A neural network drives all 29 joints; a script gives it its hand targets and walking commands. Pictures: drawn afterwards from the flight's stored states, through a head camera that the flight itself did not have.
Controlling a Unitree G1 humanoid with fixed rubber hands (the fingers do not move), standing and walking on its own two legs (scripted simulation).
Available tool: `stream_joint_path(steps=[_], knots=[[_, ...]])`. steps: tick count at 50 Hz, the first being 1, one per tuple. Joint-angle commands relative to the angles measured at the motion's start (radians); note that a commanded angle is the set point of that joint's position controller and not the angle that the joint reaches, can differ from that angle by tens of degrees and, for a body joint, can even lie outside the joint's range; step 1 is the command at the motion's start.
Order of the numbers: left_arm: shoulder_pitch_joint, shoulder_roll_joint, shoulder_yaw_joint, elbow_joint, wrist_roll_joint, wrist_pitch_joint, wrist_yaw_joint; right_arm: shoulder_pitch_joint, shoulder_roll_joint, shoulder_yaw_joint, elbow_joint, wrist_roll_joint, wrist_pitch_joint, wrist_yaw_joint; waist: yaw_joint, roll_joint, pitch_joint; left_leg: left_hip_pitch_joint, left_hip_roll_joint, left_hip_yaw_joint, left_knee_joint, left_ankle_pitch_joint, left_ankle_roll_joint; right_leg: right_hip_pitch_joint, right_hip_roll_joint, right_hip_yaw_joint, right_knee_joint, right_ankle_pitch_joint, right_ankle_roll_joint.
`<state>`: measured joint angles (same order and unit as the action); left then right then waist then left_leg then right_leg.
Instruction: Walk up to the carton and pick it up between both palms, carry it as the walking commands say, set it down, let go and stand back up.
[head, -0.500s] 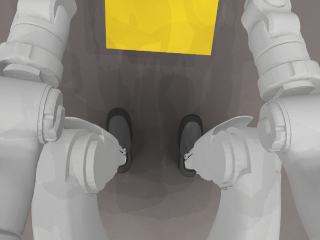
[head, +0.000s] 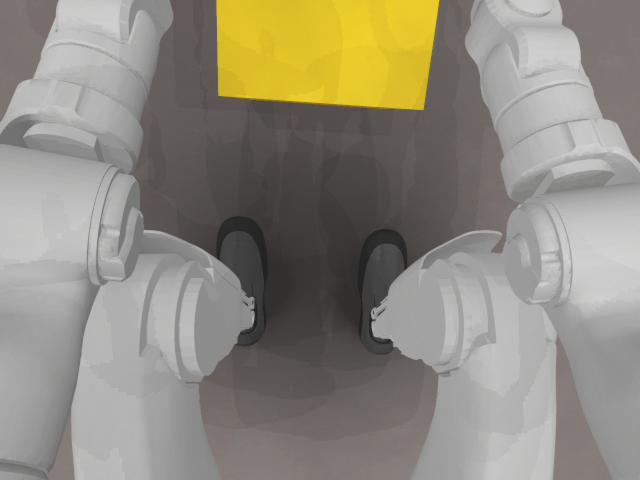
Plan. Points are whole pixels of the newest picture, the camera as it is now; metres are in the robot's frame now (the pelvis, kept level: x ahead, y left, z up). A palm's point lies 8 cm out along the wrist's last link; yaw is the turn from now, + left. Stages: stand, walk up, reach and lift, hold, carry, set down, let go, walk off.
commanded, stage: reach and lift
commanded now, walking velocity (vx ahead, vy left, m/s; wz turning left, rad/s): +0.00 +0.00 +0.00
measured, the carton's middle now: out of the picture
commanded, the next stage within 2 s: none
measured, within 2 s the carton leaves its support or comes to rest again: leaves its support in 0.92 s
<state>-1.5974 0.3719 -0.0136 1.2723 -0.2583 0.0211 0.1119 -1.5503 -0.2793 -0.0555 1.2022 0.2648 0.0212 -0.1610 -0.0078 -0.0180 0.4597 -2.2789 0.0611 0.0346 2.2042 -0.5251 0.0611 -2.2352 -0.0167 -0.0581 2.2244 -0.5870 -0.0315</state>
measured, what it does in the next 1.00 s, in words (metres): stands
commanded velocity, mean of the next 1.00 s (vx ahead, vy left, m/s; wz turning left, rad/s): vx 0.00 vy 0.00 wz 0.00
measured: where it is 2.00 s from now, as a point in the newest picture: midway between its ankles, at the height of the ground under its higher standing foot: (312, 306)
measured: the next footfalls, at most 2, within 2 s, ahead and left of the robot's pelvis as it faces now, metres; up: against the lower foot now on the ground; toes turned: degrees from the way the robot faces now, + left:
none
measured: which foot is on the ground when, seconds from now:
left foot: down 0.00-1.00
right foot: down 0.00-1.00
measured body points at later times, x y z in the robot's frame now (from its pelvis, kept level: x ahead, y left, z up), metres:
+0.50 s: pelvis +0.00 +0.00 -0.01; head +0.38 +0.01 +0.22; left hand +0.57 +0.15 -0.20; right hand +0.57 -0.13 -0.19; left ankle +0.13 +0.11 -0.33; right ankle +0.11 -0.11 -0.33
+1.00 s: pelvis +0.01 +0.00 -0.01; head +0.38 +0.01 +0.25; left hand +0.57 +0.16 -0.18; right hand +0.57 -0.12 -0.17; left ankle +0.12 +0.11 -0.33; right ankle +0.11 -0.11 -0.33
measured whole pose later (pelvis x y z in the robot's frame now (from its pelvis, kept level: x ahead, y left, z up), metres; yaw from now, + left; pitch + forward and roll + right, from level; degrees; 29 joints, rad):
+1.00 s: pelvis +0.01 +0.00 -0.01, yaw -1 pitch +34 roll -1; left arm -1.48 0.29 0.13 1.10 -0.08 0.18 0.09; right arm -1.46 -0.19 -0.21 1.05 0.10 0.18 -0.14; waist 0.01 -0.03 0.37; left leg -2.27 -0.02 -0.01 2.27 -0.55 0.01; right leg -2.24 0.08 -0.02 2.29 -0.64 0.02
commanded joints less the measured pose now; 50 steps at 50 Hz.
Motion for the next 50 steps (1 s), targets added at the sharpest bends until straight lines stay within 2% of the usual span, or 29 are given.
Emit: stream_joint_path(steps=[1,6,9,13,16,20,24,29,40,47,49,50], knots=[[-0.283,0.059,0.006,-0.097,0.011,-0.019,0.004,-0.240,-0.046,-0.009,-0.087,-0.008,-0.020,-0.003,-0.004,0.053,-1.227,0.687,-0.097,-0.077,-0.129,0.310,-0.055,0.510,0.089,0.054,-0.163,0.313,0.052],[-0.299,0.021,0.008,-0.113,0.036,-0.022,0.011,-0.246,-0.014,-0.017,-0.083,-0.024,-0.025,-0.009,-0.007,0.064,-1.231,0.719,-0.109,-0.074,-0.129,0.327,-0.061,0.514,0.100,0.052,-0.163,0.325,0.052],[-0.295,-0.021,0.009,-0.110,0.052,-0.023,0.012,-0.262,0.030,0.000,-0.096,-0.018,-0.027,-0.002,0.010,0.058,-1.226,0.742,-0.114,-0.074,-0.129,0.340,-0.060,0.503,0.108,0.050,-0.163,0.325,0.054],[-0.325,-0.162,-0.018,-0.123,0.054,-0.020,-0.020,-0.305,0.164,0.036,-0.114,-0.018,-0.023,0.028,0.011,0.046,-1.187,0.717,-0.122,-0.070,-0.128,0.324,-0.056,0.499,0.118,0.050,-0.166,0.316,0.054],[-0.365,-0.354,-0.040,-0.127,0.074,-0.006,-0.072,-0.368,0.351,0.060,-0.126,-0.035,-0.009,0.080,0.018,0.047,-1.145,0.696,-0.130,-0.067,-0.123,0.304,-0.053,0.475,0.127,0.047,-0.161,0.296,0.053],[-0.458,-0.768,-0.057,-0.148,0.124,0.042,-0.199,-0.491,0.787,0.099,-0.175,-0.087,0.040,0.208,0.021,0.042,-1.079,0.633,-0.154,-0.056,-0.106,0.263,-0.042,0.448,0.145,0.040,-0.141,0.267,0.045],[-0.433,-0.912,-0.011,-0.188,0.175,0.089,-0.272,-0.478,0.937,0.074,-0.211,-0.130,0.088,0.283,0.026,0.031,-1.032,0.575,-0.167,-0.029,-0.094,0.228,-0.034,0.442,0.162,0.025,-0.126,0.244,0.042],[-0.374,-1.027,-0.008,-0.207,0.167,0.111,-0.317,-0.449,1.038,0.068,-0.240,-0.133,0.111,0.328,0.022,0.034,-1.006,0.564,-0.169,-0.026,-0.073,0.263,-0.018,0.403,0.170,0.019,-0.110,0.266,0.033],[-0.304,-1.097,-0.033,-0.246,0.142,0.119,-0.332,-0.417,1.102,0.090,-0.260,-0.104,0.122,0.335,0.043,0.027,-1.034,0.542,-0.167,-0.030,-0.055,0.345,-0.015,0.396,0.177,0.028,-0.088,0.349,0.029],[-0.406,-1.136,-0.105,-0.406,0.083,0.114,-0.311,-0.475,1.142,0.141,-0.377,-0.068,0.121,0.303,0.036,0.025,-1.327,0.658,-0.173,-0.019,-0.058,0.442,-0.034,0.555,0.188,0.017,-0.088,0.458,0.041],[-0.433,-1.142,-0.117,-0.427,0.078,0.120,-0.306,-0.482,1.146,0.138,-0.379,-0.079,0.128,0.293,0.029,0.031,-1.353,0.661,-0.174,-0.014,-0.071,0.428,-0.042,0.563,0.190,0.012,-0.099,0.447,0.044],[-0.447,-1.131,-0.108,-0.407,0.086,0.126,-0.303,-0.486,1.144,0.121,-0.358,-0.094,0.134,0.290,0.024,0.035,-1.325,0.669,-0.169,-0.015,-0.075,0.371,-0.041,0.494,0.189,0.010,-0.112,0.367,0.043]])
